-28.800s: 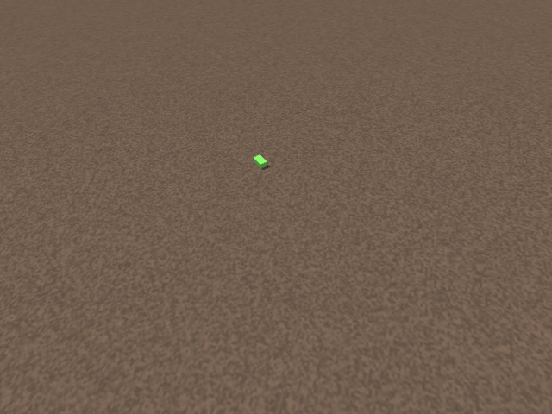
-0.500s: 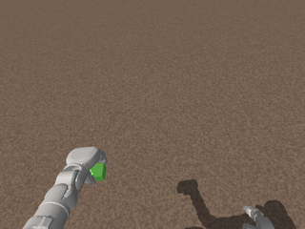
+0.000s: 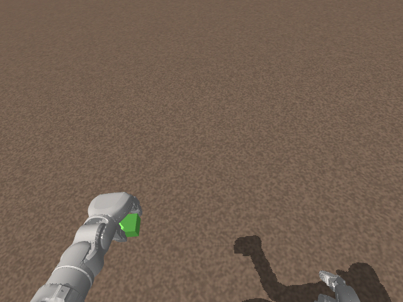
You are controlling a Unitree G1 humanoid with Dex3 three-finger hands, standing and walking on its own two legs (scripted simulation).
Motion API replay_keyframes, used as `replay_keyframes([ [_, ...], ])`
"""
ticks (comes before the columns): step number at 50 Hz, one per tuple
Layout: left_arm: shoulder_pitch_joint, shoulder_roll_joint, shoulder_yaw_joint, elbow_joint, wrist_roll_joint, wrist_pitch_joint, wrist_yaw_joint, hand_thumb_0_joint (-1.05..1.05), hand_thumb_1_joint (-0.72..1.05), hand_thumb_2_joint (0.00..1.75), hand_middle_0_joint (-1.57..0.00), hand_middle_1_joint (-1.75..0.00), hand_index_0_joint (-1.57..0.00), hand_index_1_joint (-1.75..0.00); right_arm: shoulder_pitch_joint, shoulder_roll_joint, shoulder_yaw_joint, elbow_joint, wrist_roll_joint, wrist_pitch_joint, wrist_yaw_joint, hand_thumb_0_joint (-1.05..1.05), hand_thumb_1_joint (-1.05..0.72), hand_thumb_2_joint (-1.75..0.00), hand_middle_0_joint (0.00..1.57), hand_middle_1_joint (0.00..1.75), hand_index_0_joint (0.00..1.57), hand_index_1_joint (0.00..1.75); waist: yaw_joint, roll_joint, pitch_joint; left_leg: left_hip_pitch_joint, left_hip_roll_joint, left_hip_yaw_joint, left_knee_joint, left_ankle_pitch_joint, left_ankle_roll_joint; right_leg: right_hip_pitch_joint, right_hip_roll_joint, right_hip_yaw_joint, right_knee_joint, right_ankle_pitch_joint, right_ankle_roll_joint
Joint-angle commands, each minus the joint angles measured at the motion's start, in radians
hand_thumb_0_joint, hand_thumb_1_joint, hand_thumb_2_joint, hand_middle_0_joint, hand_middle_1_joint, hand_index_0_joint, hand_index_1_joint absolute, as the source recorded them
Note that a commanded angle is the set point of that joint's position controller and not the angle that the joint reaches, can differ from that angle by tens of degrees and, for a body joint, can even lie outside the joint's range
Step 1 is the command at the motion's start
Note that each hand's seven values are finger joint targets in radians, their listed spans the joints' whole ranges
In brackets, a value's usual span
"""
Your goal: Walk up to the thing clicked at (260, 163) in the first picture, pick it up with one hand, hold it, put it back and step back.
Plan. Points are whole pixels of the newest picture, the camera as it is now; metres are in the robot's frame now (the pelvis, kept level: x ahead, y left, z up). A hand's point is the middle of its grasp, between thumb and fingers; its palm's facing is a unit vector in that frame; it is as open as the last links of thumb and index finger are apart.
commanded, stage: hold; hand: left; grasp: from above
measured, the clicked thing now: (122, 225) +0.31 +0.23 -0.07
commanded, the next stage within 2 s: crouch in 0.16 s
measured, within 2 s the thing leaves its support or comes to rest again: neither
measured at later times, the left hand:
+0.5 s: hand (121, 231) +0.29 +0.22 -0.06, palm faces -0.44 -0.04 -0.90, open 7.3 cm
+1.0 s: hand (145, 243) +0.35 +0.23 -0.29, palm faces -0.40 +0.03 -0.92, open 7.3 cm
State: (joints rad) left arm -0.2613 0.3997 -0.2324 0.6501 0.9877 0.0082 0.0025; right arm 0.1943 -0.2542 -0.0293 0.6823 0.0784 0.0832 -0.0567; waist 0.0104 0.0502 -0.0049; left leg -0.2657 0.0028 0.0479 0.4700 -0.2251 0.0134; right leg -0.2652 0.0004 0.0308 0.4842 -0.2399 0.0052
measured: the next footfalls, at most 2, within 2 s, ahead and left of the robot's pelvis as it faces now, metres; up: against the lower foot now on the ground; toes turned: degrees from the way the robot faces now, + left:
none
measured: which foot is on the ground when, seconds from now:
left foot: down 0.00-1.00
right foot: down 0.00-1.00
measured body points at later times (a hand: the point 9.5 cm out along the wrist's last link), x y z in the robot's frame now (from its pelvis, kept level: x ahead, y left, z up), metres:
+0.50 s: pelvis +0.00 +0.00 +0.00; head +0.03 -0.01 +0.45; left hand +0.31 +0.22 -0.01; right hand +0.14 -0.26 -0.12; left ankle +0.01 +0.11 -0.74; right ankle +0.01 -0.12 -0.74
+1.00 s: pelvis -0.05 +0.01 -0.18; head +0.10 +0.02 +0.24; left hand +0.37 +0.23 -0.24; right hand +0.00 -0.28 -0.31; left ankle +0.01 +0.11 -0.74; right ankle +0.01 -0.12 -0.74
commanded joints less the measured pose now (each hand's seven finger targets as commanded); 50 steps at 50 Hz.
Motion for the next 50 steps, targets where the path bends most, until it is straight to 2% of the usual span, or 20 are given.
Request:
replay_keyframes([
  [1, -0.334, 0.215, 0.111, -0.174, 0.000, 0.006, 0.031, 0.00, 0.77, 0.30, -1.15, -0.21, -1.16, -0.20, -0.068, -0.130, -0.044, -0.129, -0.001, -0.044, -0.013, 0.00, -0.90, -0.90, 0.20, 0.30, 0.20, 0.30, -0.006, -0.034, -0.255, 0.137, -0.014, -0.012, -0.050, 0.216, 0.007, 0.053, 0.032, -0.012, -0.074, 0.198, -0.020],
  [3, -0.322, 0.181, 0.080, -0.180, -0.007, 0.002, 0.020, 0.00, 0.77, 0.29, -1.14, -0.22, -1.16, -0.21, -0.067, -0.128, -0.043, -0.136, -0.001, -0.044, -0.014, 0.00, -0.90, -0.90, 0.20, 0.30, 0.20, 0.30, -0.013, -0.047, -0.247, 0.141, -0.013, -0.009, -0.051, 0.202, 0.009, 0.047, 0.032, -0.011, -0.080, 0.188, -0.019],
  [8, -0.287, 0.181, 0.080, -0.197, -0.009, 0.000, 0.012, 0.00, 0.76, 0.25, -1.14, -0.21, -1.15, -0.19, -0.071, -0.130, -0.043, -0.147, 0.001, -0.041, -0.013, 0.00, -0.90, -0.90, 0.20, 0.30, 0.20, 0.30, 0.001, -0.043, -0.246, 0.138, -0.010, -0.016, -0.057, 0.221, 0.004, 0.059, 0.035, -0.018, -0.074, 0.195, -0.024],
  [10, -0.276, 0.210, 0.121, -0.181, -0.006, 0.002, 0.024, 0.00, 0.75, 0.27, -1.14, -0.19, -1.15, -0.19, -0.072, -0.130, -0.042, -0.151, 0.000, -0.038, -0.013, 0.00, -0.90, -0.90, 0.20, 0.30, 0.20, 0.30, 0.007, -0.037, -0.225, 0.123, -0.011, -0.016, -0.060, 0.204, 0.004, 0.059, 0.032, -0.018, -0.080, 0.179, -0.024],
  [12, -0.304, 0.192, 0.095, -0.185, 0.001, -0.001, 0.028, 0.00, 0.76, 0.26, -1.15, -0.20, -1.16, -0.19, -0.070, -0.129, -0.043, -0.151, 0.000, -0.036, -0.012, 0.00, -0.90, -0.90, 0.20, 0.30, 0.20, 0.30, -0.004, -0.037, -0.232, 0.131, -0.011, -0.016, -0.059, 0.207, 0.004, 0.051, 0.034, -0.016, -0.076, 0.183, -0.025],
  [14, -0.286, 0.205, 0.118, -0.178, 0.005, 0.000, 0.040, 0.00, 0.72, 0.22, -1.06, -0.20, -1.10, -0.18, -0.071, -0.129, -0.043, -0.150, -0.001, -0.035, -0.011, 0.00, -0.87, -0.89, 0.20, 0.30, 0.20, 0.30, 0.002, -0.038, -0.230, 0.128, -0.014, -0.015, -0.056, 0.204, 0.005, 0.054, 0.030, -0.015, -0.078, 0.180, -0.023],
  [15, -0.283, 0.183, 0.101, -0.184, 0.005, -0.001, 0.044, 0.00, 0.75, 0.25, -1.13, -0.18, -1.15, -0.17, -0.071, -0.128, -0.043, -0.151, -0.002, -0.036, -0.010, 0.00, -0.88, -0.90, 0.20, 0.30, 0.20, 0.30, -0.001, -0.044, -0.231, 0.125, -0.017, -0.012, -0.049, 0.199, 0.006, 0.050, 0.028, -0.012, -0.078, 0.178, -0.021],
  [17, -0.275, 0.187, 0.112, -0.156, 0.013, -0.004, 0.058, 0.00, 0.81, 0.27, -1.19, -0.17, -1.20, -0.17, -0.060, -0.130, -0.045, -0.143, -0.005, -0.036, -0.009, 0.00, -0.88, -0.90, 0.20, 0.30, 0.20, 0.30, -0.010, -0.061, -0.224, 0.117, -0.017, -0.012, -0.044, 0.191, 0.007, 0.043, 0.029, -0.013, -0.077, 0.172, -0.019],
  [19, -0.298, 0.154, 0.078, -0.145, 0.020, -0.012, 0.072, 0.00, 0.84, 0.27, -1.22, -0.15, -1.22, -0.15, -0.053, -0.126, -0.046, -0.139, -0.006, -0.035, -0.007, 0.00, -0.88, -0.90, 0.20, 0.30, 0.20, 0.30, -0.028, -0.077, -0.221, 0.111, -0.019, -0.012, -0.030, 0.192, 0.010, 0.018, 0.026, -0.011, -0.069, 0.184, -0.016],
  [20, -0.273, 0.156, 0.086, -0.110, 0.025, -0.016, 0.082, 0.00, 0.82, 0.26, -1.21, -0.14, -1.22, -0.14, -0.042, -0.129, -0.049, -0.132, -0.006, -0.033, -0.007, 0.00, -0.89, -0.90, 0.20, 0.30, 0.20, 0.30, -0.025, -0.091, -0.214, 0.100, -0.019, -0.013, -0.024, 0.196, 0.010, 0.017, 0.026, -0.012, -0.065, 0.184, -0.016],
  [25, -0.326, 0.145, 0.089, 0.020, 0.066, -0.038, 0.178, 0.00, 0.81, 0.24, -1.22, -0.09, -1.21, -0.10, -0.013, -0.134, -0.057, -0.100, -0.026, -0.023, 0.004, 0.00, -0.88, -0.90, 0.20, 0.30, 0.20, 0.30, -0.049, -0.089, -0.212, 0.012, -0.024, -0.015, 0.062, 0.181, 0.007, -0.077, 0.020, -0.016, 0.007, 0.182, -0.015],
  [29, -0.438, 0.108, 0.068, 0.145, 0.103, -0.052, 0.254, 0.00, 0.82, 0.23, -1.22, -0.10, -1.22, -0.10, 0.035, -0.143, -0.070, -0.063, -0.043, -0.032, 0.021, 0.00, -0.89, -0.90, 0.20, 0.30, 0.20, 0.30, -0.081, -0.066, -0.272, -0.115, -0.019, -0.022, 0.206, 0.133, -0.003, -0.238, 0.025, -0.020, 0.142, 0.134, -0.022],
  [32, -0.500, 0.119, 0.090, 0.225, 0.145, -0.066, 0.311, 0.00, 0.79, 0.20, -1.18, -0.11, -1.19, -0.11, 0.072, -0.147, -0.085, -0.050, -0.060, -0.048, 0.033, 0.00, -0.89, -0.90, 0.20, 0.30, 0.20, 0.30, -0.092, -0.028, -0.373, -0.250, -0.015, -0.023, 0.380, 0.131, -0.004, -0.394, 0.029, -0.022, 0.301, 0.122, -0.029],
  [33, -0.531, 0.085, 0.077, 0.255, 0.148, -0.068, 0.327, 0.00, 0.79, 0.21, -1.19, -0.11, -1.19, -0.10, 0.084, -0.147, -0.089, -0.050, -0.064, -0.053, 0.037, 0.00, -0.89, -0.90, 0.20, 0.30, 0.20, 0.30, -0.101, -0.024, -0.398, -0.286, -0.010, -0.028, 0.431, 0.133, -0.006, -0.449, 0.033, -0.029, 0.355, 0.115, -0.033],
  [37, -0.571, 0.149, 0.132, 0.371, 0.182, -0.062, 0.390, 0.00, 0.81, 0.21, -1.21, -0.13, -1.22, -0.12, 0.109, -0.168, -0.101, -0.054, -0.078, -0.066, 0.043, 0.00, -0.89, -0.90, 0.20, 0.30, 0.20, 0.30, -0.086, 0.009, -0.487, -0.474, -0.010, -0.047, 0.582, 0.054, -0.007, -0.628, 0.042, -0.048, 0.521, 0.033, -0.043],
  [39, -0.619, 0.167, 0.146, 0.402, 0.185, -0.060, 0.405, 0.00, 0.80, 0.26, -1.21, -0.14, -1.21, -0.14, 0.110, -0.166, -0.099, -0.057, -0.086, -0.074, 0.042, 0.00, -0.89, -0.90, 0.20, 0.30, 0.20, 0.30, -0.093, 0.002, -0.513, -0.595, -0.014, -0.053, 0.645, -0.028, -0.003, -0.701, 0.042, -0.050, 0.587, -0.027, -0.043],
  [42, -0.675, 0.168, 0.151, 0.415, 0.175, -0.055, 0.408, 0.00, 0.84, 0.23, -1.22, -0.15, -1.23, -0.14, 0.126, -0.178, -0.104, -0.047, -0.098, -0.089, 0.042, 0.00, -0.89, -0.90, 0.20, 0.30, 0.20, 0.30, -0.114, 0.029, -0.617, -0.695, -0.009, -0.071, 0.759, -0.052, 0.002, -0.828, 0.041, -0.058, 0.710, -0.052, -0.048],
  [44, -0.694, 0.203, 0.175, 0.385, 0.170, -0.051, 0.405, 0.00, 0.82, 0.24, -1.21, -0.16, -1.22, -0.15, 0.135, -0.186, -0.108, -0.052, -0.100, -0.094, 0.040, 0.00, -0.89, -0.90, 0.20, 0.30, 0.20, 0.30, -0.105, 0.056, -0.690, -0.727, -0.007, -0.084, 0.809, -0.060, -0.001, -0.887, 0.037, -0.063, 0.777, -0.067, -0.051],
  [48, -0.760, 0.216, 0.184, 0.420, 0.170, -0.042, 0.402, 0.00, 0.78, 0.27, -1.19, -0.17, -1.20, -0.16, 0.141, -0.184, -0.106, -0.036, -0.109, -0.102, 0.032, 0.00, -0.89, -0.90, 0.20, 0.30, 0.20, 0.30, -0.141, 0.057, -0.705, -0.839, -0.003, -0.102, 0.880, -0.187, -0.002, -1.016, 0.034, -0.075, 0.865, -0.166, -0.053],
  [50, -0.788, 0.261, 0.208, 0.431, 0.174, -0.047, 0.399, 0.00, 0.74, 0.29, -1.15, -0.19, -1.16, -0.18, 0.147, -0.188, -0.101, -0.034, -0.116, -0.108, 0.034, 0.00, -0.89, -0.90, 0.20, 0.30, 0.20, 0.30, -0.149, 0.042, -0.701, -0.927, -0.007, -0.108, 0.922, -0.270, 0.002, -1.067, 0.031, -0.077, 0.905, -0.232, -0.053],
])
